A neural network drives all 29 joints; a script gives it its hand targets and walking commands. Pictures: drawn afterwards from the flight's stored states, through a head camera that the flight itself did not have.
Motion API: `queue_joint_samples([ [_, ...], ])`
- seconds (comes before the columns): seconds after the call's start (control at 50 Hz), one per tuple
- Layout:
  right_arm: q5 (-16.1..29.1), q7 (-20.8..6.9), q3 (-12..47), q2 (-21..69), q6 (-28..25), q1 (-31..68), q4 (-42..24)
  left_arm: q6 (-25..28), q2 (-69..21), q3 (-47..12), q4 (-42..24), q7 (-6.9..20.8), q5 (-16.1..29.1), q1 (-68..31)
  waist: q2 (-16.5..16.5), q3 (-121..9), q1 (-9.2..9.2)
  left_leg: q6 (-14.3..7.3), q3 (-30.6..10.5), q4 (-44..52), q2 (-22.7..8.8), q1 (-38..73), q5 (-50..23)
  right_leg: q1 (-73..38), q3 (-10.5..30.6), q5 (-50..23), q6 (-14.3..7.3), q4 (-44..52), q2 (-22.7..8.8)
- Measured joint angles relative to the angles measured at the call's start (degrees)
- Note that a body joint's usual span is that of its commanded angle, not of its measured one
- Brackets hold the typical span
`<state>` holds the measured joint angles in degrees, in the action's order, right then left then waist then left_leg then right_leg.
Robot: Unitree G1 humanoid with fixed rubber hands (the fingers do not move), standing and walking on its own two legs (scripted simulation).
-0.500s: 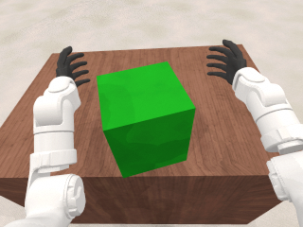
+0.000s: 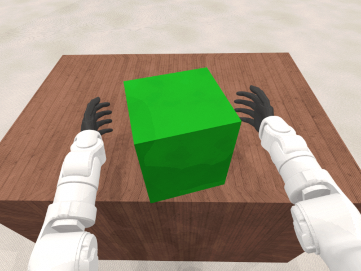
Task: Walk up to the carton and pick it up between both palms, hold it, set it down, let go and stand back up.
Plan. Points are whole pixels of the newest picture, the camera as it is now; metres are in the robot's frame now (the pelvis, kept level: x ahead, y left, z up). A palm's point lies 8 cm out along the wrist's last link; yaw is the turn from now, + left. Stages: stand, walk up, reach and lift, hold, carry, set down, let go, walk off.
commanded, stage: reach and lift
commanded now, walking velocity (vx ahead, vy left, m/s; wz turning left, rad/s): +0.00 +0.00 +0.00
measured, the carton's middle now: (178, 137) +0.44 +0.04 +0.04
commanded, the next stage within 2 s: none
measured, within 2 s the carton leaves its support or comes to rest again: neither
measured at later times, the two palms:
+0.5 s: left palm (106, 143) +0.40 +0.21 +0.06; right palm (240, 112) +0.47 -0.12 +0.10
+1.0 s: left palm (109, 131) +0.40 +0.19 +0.09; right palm (239, 112) +0.45 -0.11 +0.12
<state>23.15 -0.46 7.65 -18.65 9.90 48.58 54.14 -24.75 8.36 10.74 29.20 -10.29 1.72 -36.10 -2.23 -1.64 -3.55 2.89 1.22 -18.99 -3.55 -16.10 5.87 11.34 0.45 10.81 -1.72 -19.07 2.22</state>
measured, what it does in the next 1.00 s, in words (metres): stands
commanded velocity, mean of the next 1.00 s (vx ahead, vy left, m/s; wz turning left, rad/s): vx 0.00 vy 0.00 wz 0.00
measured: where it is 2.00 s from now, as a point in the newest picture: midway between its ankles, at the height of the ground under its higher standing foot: outside the picture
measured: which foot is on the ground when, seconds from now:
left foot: down 0.00-1.00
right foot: down 0.00-1.00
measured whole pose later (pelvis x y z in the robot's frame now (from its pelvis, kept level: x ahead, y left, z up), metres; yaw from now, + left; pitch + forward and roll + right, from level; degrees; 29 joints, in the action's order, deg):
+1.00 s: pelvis +0.01 -0.01 +0.00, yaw -1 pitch +9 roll -1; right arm 17.1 3.9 5.1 -9.7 1.7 52.8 61.3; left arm -7.8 1.7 17.2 44.8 -12.5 -0.4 -42.9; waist 1.4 -6.8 -5.5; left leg 3.2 1.7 -20.6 -5.1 -23.5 6.4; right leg 19.0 0.7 10.9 -1.9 -20.5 3.6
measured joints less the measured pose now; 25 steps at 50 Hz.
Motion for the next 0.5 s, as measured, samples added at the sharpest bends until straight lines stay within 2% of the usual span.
queue_joint_samples([
  [0.04, -1.60, -0.37, -0.52, -0.55, -1.67, 0.12, 0.01, 3.22, -0.60, -0.84, 1.08, -0.55, 0.35, -1.60, -1.35, -0.04, -0.08, -0.28, -0.01, -0.73, -0.01, -1.38, 0.00, 1.48, -0.01, 0.03, 0.00, -0.91, 0.02],
  [0.1, -3.22, -0.89, -0.67, -1.28, -2.82, 0.17, 0.06, 7.90, -1.08, -1.10, 7.86, -0.73, 0.77, -6.50, -1.72, -0.42, -0.55, -0.47, 0.06, -1.14, -0.01, -2.65, -0.07, 3.41, 0.05, 0.56, 0.00, -2.60, 0.03],
  [0.2, -3.15, -1.01, 0.73, -1.02, -3.76, 0.22, 0.10, 13.83, -1.09, 0.66, 20.66, -1.04, 1.91, -12.45, 1.16, -2.89, -1.68, -0.58, 0.24, -1.27, -0.11, -4.74, 0.14, 6.88, 0.15, 2.35, 0.00, -5.56, 0.13],
  [0.26, -0.91, -0.87, 3.20, -0.33, -4.94, 1.29, 0.17, 15.84, -1.09, 1.66, 24.06, -0.92, 2.01, -12.45, 3.14, -2.95, -1.93, -0.58, 0.28, -1.27, -0.28, -4.77, 0.51, 7.20, 0.16, 3.07, -0.16, -6.15, 0.31],
  [0.38, 1.09, 0.57, 5.47, 3.46, -8.67, 4.19, 4.19, 18.49, -1.38, 3.55, 25.43, 0.75, 1.82, -7.77, 4.25, -2.95, -1.97, 0.32, 0.30, -1.27, -0.37, -5.23, 0.89, 7.21, 0.18, 3.32, -0.17, -5.30, 0.34],
  [0.42, 1.05, 1.07, 5.47, 4.50, -9.95, 4.53, 5.77, 19.24, -1.66, 3.54, 24.91, 0.76, 1.43, -5.91, 3.41, -2.95, -1.97, 0.67, 0.31, -1.27, -0.39, -5.50, 1.09, 7.22, 0.19, 2.90, -0.18, -4.68, 0.34],
  [0.5, -0.86, 1.68, 4.98, 5.02, -12.00, 3.20, 6.54, 20.50, -3.46, 3.59, 18.94, 0.76, 1.33, -0.88, 0.37, -3.30, -1.97, 0.75, 0.36, -1.27, -0.55, -5.97, 1.06, 7.21, 0.19, 0.99, -0.17, -3.36, 0.45],
])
